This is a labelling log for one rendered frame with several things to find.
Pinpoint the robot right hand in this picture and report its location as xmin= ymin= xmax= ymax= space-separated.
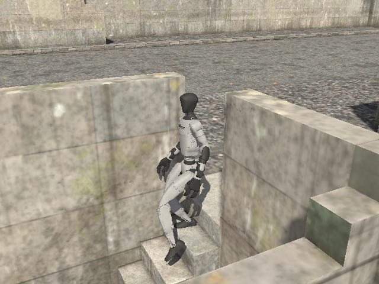
xmin=157 ymin=157 xmax=171 ymax=176

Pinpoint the right robot forearm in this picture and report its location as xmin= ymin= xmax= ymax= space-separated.
xmin=167 ymin=142 xmax=181 ymax=161

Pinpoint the robot left hand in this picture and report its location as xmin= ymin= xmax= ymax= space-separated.
xmin=184 ymin=178 xmax=201 ymax=198

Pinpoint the left robot forearm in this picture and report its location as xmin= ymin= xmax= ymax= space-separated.
xmin=193 ymin=146 xmax=210 ymax=180

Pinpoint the right robot thigh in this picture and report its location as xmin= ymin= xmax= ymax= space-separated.
xmin=164 ymin=163 xmax=182 ymax=206

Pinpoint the robot left upper arm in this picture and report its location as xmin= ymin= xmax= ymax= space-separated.
xmin=189 ymin=120 xmax=210 ymax=154

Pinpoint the left robot foot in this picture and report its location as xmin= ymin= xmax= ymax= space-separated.
xmin=165 ymin=240 xmax=185 ymax=262

